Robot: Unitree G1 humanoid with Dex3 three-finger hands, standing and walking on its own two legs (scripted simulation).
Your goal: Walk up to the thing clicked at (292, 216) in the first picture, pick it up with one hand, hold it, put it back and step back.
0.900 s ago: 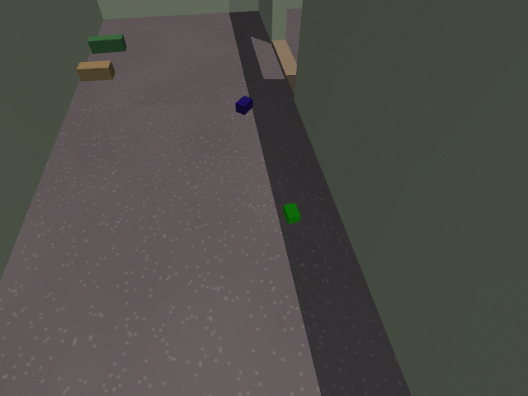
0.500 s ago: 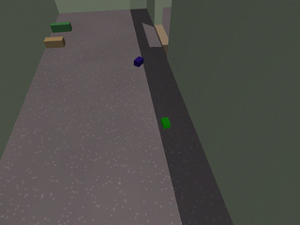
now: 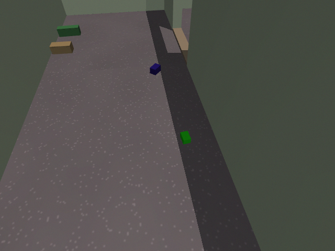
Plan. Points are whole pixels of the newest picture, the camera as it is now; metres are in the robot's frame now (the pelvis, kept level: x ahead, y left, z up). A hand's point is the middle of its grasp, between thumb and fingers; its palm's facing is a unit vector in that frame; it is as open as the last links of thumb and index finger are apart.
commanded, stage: stand
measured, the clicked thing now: (185, 137) +1.00 -0.15 -0.76
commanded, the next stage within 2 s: walk up in 0.22 s
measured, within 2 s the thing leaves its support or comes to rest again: neither
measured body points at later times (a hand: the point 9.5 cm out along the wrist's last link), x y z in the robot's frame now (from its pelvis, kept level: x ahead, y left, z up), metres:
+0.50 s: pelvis -0.02 -0.05 -0.01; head +0.04 -0.04 +0.43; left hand +0.03 +0.30 -0.12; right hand +0.11 -0.35 -0.14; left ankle -0.01 +0.11 -0.73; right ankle -0.01 -0.16 -0.75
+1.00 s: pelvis +0.01 -0.05 -0.02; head +0.03 +0.01 +0.43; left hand -0.12 +0.25 -0.14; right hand +0.32 -0.19 -0.10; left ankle -0.02 +0.06 -0.75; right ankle +0.11 -0.16 -0.70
